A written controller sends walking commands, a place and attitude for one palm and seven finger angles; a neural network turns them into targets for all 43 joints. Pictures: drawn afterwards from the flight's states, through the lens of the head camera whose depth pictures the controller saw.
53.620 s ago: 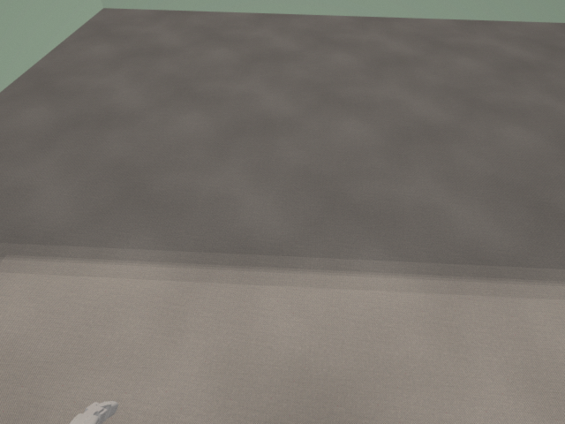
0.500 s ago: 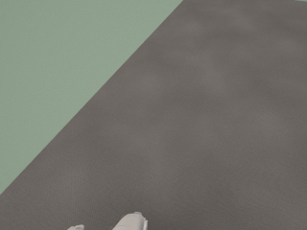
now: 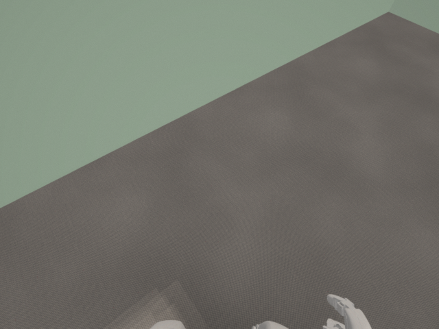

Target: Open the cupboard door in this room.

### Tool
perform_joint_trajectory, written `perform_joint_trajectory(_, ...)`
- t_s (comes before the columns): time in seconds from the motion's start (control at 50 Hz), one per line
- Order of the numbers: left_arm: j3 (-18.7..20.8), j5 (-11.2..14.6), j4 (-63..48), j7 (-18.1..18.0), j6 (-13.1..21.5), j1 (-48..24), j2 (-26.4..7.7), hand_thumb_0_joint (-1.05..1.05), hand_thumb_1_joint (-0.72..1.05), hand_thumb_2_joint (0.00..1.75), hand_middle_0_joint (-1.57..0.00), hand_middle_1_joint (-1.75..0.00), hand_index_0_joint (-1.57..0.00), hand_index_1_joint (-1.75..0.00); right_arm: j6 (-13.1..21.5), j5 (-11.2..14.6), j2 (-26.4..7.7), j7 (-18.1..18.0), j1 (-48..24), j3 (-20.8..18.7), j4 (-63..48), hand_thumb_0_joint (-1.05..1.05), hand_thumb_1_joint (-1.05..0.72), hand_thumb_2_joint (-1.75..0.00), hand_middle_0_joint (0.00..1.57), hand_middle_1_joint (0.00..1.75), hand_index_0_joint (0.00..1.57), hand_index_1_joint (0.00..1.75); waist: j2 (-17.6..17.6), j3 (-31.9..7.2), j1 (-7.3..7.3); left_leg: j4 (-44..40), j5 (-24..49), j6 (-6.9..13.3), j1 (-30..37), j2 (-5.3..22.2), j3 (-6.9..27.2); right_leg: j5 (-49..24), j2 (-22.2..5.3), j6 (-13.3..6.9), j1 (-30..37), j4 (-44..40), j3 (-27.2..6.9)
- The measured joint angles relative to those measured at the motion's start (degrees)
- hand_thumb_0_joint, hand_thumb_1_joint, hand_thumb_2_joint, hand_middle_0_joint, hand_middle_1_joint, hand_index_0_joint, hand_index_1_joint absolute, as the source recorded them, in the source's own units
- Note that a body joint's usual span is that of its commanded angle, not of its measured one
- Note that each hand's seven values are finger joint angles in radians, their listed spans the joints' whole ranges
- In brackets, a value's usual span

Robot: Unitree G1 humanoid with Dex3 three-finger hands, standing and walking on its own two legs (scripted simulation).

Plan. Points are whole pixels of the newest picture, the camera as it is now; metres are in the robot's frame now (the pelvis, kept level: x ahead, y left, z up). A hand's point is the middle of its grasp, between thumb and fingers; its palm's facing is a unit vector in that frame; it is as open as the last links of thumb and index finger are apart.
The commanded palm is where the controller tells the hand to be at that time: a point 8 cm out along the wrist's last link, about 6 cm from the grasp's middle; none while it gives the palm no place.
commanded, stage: turn to face it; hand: left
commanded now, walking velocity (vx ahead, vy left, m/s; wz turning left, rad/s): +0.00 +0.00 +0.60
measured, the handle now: out of the picture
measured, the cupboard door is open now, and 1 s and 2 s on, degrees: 46 46 46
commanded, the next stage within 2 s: none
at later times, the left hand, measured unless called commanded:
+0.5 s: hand out of the picture +0.04 +0.14 -0.13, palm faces +0.26 -0.93 -0.27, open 7.4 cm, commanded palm none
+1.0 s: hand out of the picture +0.00 +0.18 -0.14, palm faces +0.54 -0.79 -0.29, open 7.4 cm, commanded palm none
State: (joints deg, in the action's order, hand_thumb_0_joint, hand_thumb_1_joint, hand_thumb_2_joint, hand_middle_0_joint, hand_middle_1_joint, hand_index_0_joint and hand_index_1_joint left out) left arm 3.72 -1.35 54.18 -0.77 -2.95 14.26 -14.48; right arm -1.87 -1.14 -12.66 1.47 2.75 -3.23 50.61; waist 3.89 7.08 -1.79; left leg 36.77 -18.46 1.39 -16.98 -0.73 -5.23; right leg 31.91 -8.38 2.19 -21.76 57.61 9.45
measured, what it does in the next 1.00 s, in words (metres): steps on the spot, turning left: right foot, then left foot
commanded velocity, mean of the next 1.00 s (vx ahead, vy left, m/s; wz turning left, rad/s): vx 0.00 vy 0.00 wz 0.60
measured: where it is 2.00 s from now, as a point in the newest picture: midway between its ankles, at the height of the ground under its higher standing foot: outside the picture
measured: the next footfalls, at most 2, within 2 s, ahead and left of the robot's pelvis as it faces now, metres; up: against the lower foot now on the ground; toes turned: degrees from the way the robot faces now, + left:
right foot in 0.28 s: +0.06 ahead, -0.16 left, +0.00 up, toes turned +5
left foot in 0.68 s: +0.01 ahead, +0.07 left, +0.00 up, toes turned +30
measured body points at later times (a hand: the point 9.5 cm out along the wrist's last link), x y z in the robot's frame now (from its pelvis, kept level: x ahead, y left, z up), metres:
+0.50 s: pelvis +0.01 -0.06 +0.02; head +0.07 -0.07 +0.47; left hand +0.03 +0.19 -0.11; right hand +0.15 -0.30 -0.14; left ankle -0.05 +0.08 -0.64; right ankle +0.02 -0.16 -0.72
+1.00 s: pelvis +0.03 -0.06 +0.02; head +0.08 -0.04 +0.46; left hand -0.03 +0.22 -0.12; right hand +0.24 -0.23 -0.13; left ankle -0.02 +0.05 -0.72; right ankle +0.11 -0.18 -0.68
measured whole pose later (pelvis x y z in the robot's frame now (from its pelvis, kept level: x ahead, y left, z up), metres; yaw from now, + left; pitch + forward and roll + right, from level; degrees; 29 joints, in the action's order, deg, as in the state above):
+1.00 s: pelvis +0.03 -0.06 +0.02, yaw +33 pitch +1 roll +0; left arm 3.7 -1.1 50.2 -0.3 -2.5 8.1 -14.4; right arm -2.5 -1.6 -12.8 0.7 9.0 -3.5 52.6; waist -0.3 5.2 0.2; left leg 29.4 -13.8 -0.2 -16.9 -0.9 2.8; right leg 23.8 -4.0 4.7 -24.7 49.0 0.6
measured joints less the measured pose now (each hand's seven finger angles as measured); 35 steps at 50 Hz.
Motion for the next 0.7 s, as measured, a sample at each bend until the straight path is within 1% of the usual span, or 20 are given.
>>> perform_joint_trajectory(0.02,0.16,-0.04,-0.07,-0.02,-0.36,-0.72,-0.13,0.01,0.91,0.89,-0.2,-0.3,-0.2,-0.3,-0.02,-0.09,0.1,-0.26,0.79,0.15,0.04,0.0,-0.91,-0.9,0.2,0.3,0.2,0.3,-0.26,-0.24,0.06,-0.55,-0.26,-0.11,0.11,-0.01,0.75,-0.36,0.66,0.59,-1.72,2.75,-2.1)
perform_joint_trajectory(0.06,0.34,-0.09,-0.61,0.22,-0.54,-2.2,-0.1,0.01,0.91,0.89,-0.2,-0.3,-0.2,-0.3,-0.29,-0.22,0.08,-0.73,2.25,0.28,0.48,0.0,-0.9,-0.9,0.2,0.3,0.2,0.3,-1.21,-0.7,0.21,-2.56,0.81,-0.69,0.47,0.11,2.3,-2.82,1.49,1.36,-4.4,5.51,-5.28)
perform_joint_trajectory(0.12,0.35,-0.04,-2.15,0.64,-0.09,-4.08,0.1,0.01,0.91,0.89,-0.2,-0.3,-0.2,-0.3,-0.59,-0.35,-0.07,-0.94,4.01,0.32,1.38,0.0,-0.9,-0.9,0.2,0.3,0.2,0.3,-2.72,-0.97,0.56,-5.48,3.03,-1.13,0.86,0.38,4.41,-5.97,2.09,1.89,-5.9,3.68,-8.21)
perform_joint_trajectory(0.16,0.29,0.05,-3.14,0.7,0.27,-5.02,0.24,0.01,0.91,0.89,-0.2,-0.3,-0.2,-0.3,-0.76,-0.45,-0.15,-0.82,5.03,0.19,1.85,0.0,-0.9,-0.9,0.2,0.3,0.2,0.3,-3.62,-1.16,0.98,-6.45,3.86,-1.6,0.63,0.67,5.77,-6.58,2.57,2.05,-5.16,-0.8,-8.99)
perform_joint_trajectory(0.22,0.09,0.18,-4.26,0.72,0.87,-5.99,0.42,0.01,0.91,0.89,-0.2,-0.3,-0.2,-0.3,-1.14,-0.5,-0.34,-0.66,6.21,-0.26,2.28,0.0,-0.9,-0.9,0.2,0.3,0.2,0.3,-4.81,-1.39,1.85,-5.93,3.98,-2.76,-0.54,1.04,7.74,-7.35,3.91,2.13,-2.0,-9.83,-8.9)
perform_joint_trajectory(0.26,-0.11,0.28,-4.91,0.76,1.57,-6.15,0.51,0.01,0.91,0.89,-0.2,-0.3,-0.2,-0.3,-1.48,-0.31,-0.56,-0.65,6.99,-0.71,2.42,0.0,-0.9,-0.9,0.2,0.3,0.2,0.3,-5.36,-1.73,2.33,-3.94,3.19,-3.79,-2.06,0.94,9.11,-11.06,4.94,1.99,1.84,-18.37,-8.06)
perform_joint_trajectory(0.28,-0.23,0.13,-5.18,0.66,2.18,-6.04,0.69,0.01,0.91,0.89,-0.2,-0.3,-0.2,-0.3,-1.63,-0.05,-0.86,-0.62,7.39,-1.01,2.46,0.01,-0.9,-0.9,0.2,0.3,0.2,0.3,-5.66,-1.96,2.38,-2.01,2.26,-3.83,-3.22,0.75,9.71,-14.04,5.06,0.35,3.2,-21.82,-7.39)
perform_joint_trajectory(0.3,-0.44,-0.11,-5.13,0.47,2.62,-6.19,1.32,0.01,0.91,0.89,-0.2,-0.3,-0.2,-0.3,-1.86,0.14,-1.39,-0.68,7.29,-1.47,2.79,0.01,-0.9,-0.9,0.2,0.3,0.2,0.3,-6.46,-1.53,2.52,2.15,-2.29,-3.84,-4.69,0.56,10.2,-14.19,5.15,-1.09,3.18,-21.1,-6.54)
perform_joint_trajectory(0.32,-0.88,-0.2,-5.08,0.32,2.86,-6.18,1.92,0.01,0.91,0.89,-0.2,-0.3,-0.2,-0.3,-2.15,0.17,-1.9,-0.72,7.25,-1.83,3.12,0.01,-0.9,-0.9,0.2,0.3,0.2,0.3,-6.87,-1.15,2.8,8.36,-6.83,-3.74,-6.67,-0.02,9.94,-13.18,4.72,-1.96,3.43,-20.29,-5.64)
perform_joint_trajectory(0.34,-1.26,-0.23,-5.01,0.14,2.98,-5.92,2.56,0.01,0.91,0.89,-0.2,-0.3,-0.2,-0.3,-2.43,0.13,-2.39,-0.67,7.29,-2.1,3.44,0.01,-0.9,-0.9,0.2,0.3,0.2,0.3,-7.1,-1.02,3.02,15.08,-8.92,-3.67,-8.72,-0.48,9.27,-12.33,4.15,-2.41,4.09,-20.36,-4.75)
perform_joint_trajectory(0.38,-1.74,-0.16,-4.79,-0.17,2.76,-4.97,3.64,0.01,0.91,0.89,-0.2,-0.3,-0.2,-0.3,-2.96,-0.03,-3.05,-0.39,7.14,-2.51,4.03,0.01,-0.9,-0.9,0.2,0.3,0.2,0.3,-6.95,-1.07,3.12,25.96,-8.6,-4.09,-11.75,-0.38,7.14,-12.07,3.19,-2.6,5.73,-22.15,-3.51)
perform_joint_trajectory(0.42,-2.0,-0.17,-4.28,-0.31,2.38,-4.12,4.23,0.01,0.91,0.89,-0.2,-0.3,-0.21,-0.3,-3.15,-0.01,-3.12,-0.03,6.92,-2.59,4.15,0.01,-0.91,-0.9,0.2,0.3,0.19,0.3,-6.15,-1.19,3.54,30.42,-6.9,-4.75,-12.9,0.49,5.22,-12.86,2.29,-2.45,7.28,-24.44,-2.23)
perform_joint_trajectory(0.46,-2.17,-0.21,-3.92,-0.32,2.32,-3.56,4.45,0.01,0.91,0.89,-0.2,-0.3,-0.21,-0.3,-3.08,0.12,-2.8,0.23,6.64,-2.39,4.03,0.01,-0.91,-0.9,0.2,0.3,0.19,0.3,-5.0,-1.06,3.88,28.65,-6.11,-5.35,-12.31,1.36,3.86,-13.47,1.43,-2.53,8.55,-26.23,-0.69)
perform_joint_trajectory(0.5,-2.26,-0.26,-3.78,-0.25,2.53,-3.22,4.54,0.01,0.91,0.89,-0.2,-0.3,-0.21,-0.3,-2.97,0.24,-2.44,0.4,6.24,-2.12,3.98,0.01,-0.91,-0.9,0.2,0.3,0.19,0.3,-3.97,-0.73,3.75,23.73,-6.12,-5.69,-10.72,2.02,2.85,-13.58,0.72,-2.54,9.47,-27.14,1.02)
perform_joint_trajectory(0.54,-2.09,-0.31,-3.82,-0.27,2.82,-2.93,4.37,0.01,0.91,0.89,-0.2,-0.3,-0.21,-0.3,-2.9,0.31,-2.15,0.5,5.58,-1.83,4.04,0.01,-0.91,-0.9,0.2,0.3,0.19,0.3,-3.25,-0.28,3.17,18.07,-6.48,-5.7,-8.78,2.37,2.02,-13.18,0.2,-2.41,9.99,-27.07,2.77)
perform_joint_trajectory(0.6,-1.7,-0.51,-3.69,-0.15,3.03,-2.35,3.54,0.01,0.91,0.89,-0.2,-0.3,-0.21,-0.3,-2.62,0.45,-1.71,0.56,4.14,-1.39,3.82,0.01,-0.91,-0.9,0.2,0.3,0.19,0.3,-2.24,0.3,1.99,9.87,-6.93,-5.1,-5.55,2.25,0.53,-11.73,-0.67,-1.97,10.0,-25.18,5.11)
perform_joint_trajectory(0.64,-1.24,-0.44,-3.32,-0.02,2.93,-1.68,2.66,0.01,0.91,0.89,-0.2,-0.3,-0.21,-0.3,-2.07,0.47,-1.44,0.59,3.34,-1.14,3.19,0.01,-0.91,-0.9,0.2,0.3,0.19,0.3,-1.53,0.31,1.49,3.06,-4.2,-4.45,-2.66,1.69,-0.54,-10.05,-1.52,-1.33,9.53,-22.58,6.54)
perform_joint_trajectory(0.66,-1.01,-0.24,-3.16,0.08,2.8,-1.04,2.16,0.01,0.91,0.89,-0.2,-0.3,-0.21,-0.3,-1.59,0.4,-1.48,0.68,3.17,-0.98,2.62,0.01,-0.91,-0.9,0.2,0.3,0.19,0.3,-1.32,-0.07,1.41,-1.39,-0.2,-3.88,-0.72,1.4,-0.96,-8.75,-2.04,-0.9,8.78,-20.25,7.09)
perform_joint_trajectory(0.68,-0.7,0.03,-2.88,0.24,2.42,-0.64,1.59,0.01,0.91,0.89,-0.2,-0.3,-0.21,-0.3,-0.89,0.22,-1.48,0.66,2.99,-1.02,2.1,0.01,-0.91,-0.9,0.2,0.3,0.19,0.3,-1.12,-0.52,1.5,-2.71,3.69,-2.2,-0.53,1.14,-0.55,-7.29,-2.52,-0.22,6.99,-16.23,6.4)
perform_joint_trajectory(0.7,-0.43,0.16,-2.28,0.21,1.64,-1.0,0.8,0.01,0.91,0.89,-0.2,-0.3,-0.21,-0.3,-0.35,0.16,-1.09,0.46,2.63,-1.03,1.75,0.01,-0.91,-0.9,0.2,0.3,0.19,0.3,-0.28,-0.3,1.39,-0.93,3.08,-0.8,-1.35,0.5,-0.34,-4.03,-2.57,0.49,4.62,-10.73,3.39)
